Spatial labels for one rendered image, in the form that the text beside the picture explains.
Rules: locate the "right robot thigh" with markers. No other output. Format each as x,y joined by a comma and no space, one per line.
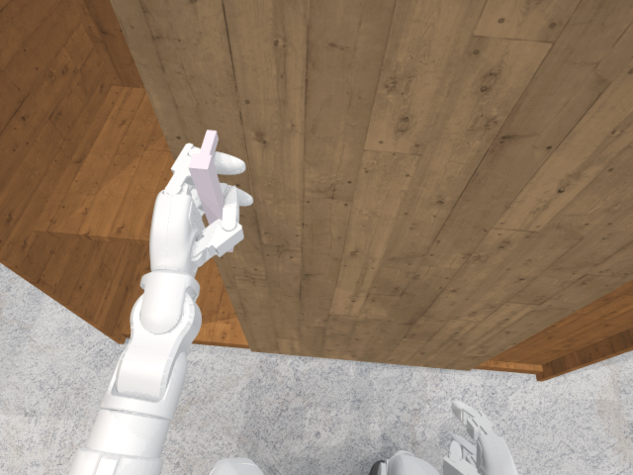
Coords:
406,465

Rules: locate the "robot right hand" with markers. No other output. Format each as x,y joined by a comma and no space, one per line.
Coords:
491,457

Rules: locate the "wardrobe door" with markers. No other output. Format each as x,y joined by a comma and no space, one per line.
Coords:
433,181
604,317

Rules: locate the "robot right shin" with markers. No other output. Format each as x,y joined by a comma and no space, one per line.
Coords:
402,452

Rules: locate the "left robot forearm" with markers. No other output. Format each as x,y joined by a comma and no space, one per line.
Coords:
128,436

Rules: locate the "handle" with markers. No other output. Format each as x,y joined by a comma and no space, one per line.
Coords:
205,178

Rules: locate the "robot left hand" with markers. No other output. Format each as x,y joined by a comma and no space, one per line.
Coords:
177,217

